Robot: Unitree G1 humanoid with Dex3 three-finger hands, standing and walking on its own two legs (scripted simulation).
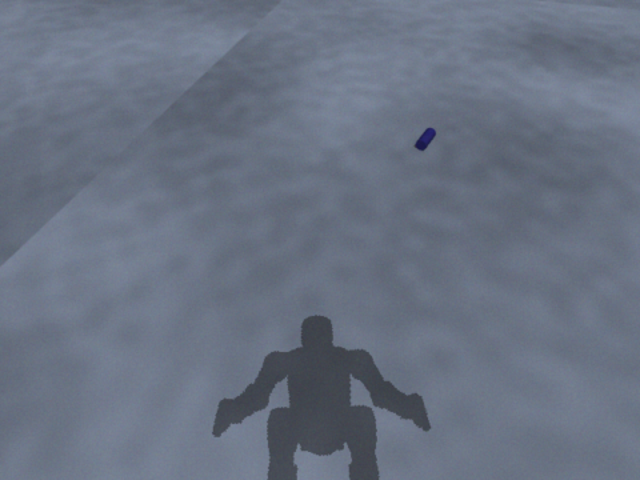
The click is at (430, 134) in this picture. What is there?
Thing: lying can
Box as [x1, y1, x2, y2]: [416, 128, 435, 149]
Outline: 432,128 427,128 416,142 417,148 425,148 435,134
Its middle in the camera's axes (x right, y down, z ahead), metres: +0.60 -0.52 +2.05
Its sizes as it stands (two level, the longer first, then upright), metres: 0.134 0.059 0.059
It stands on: the floor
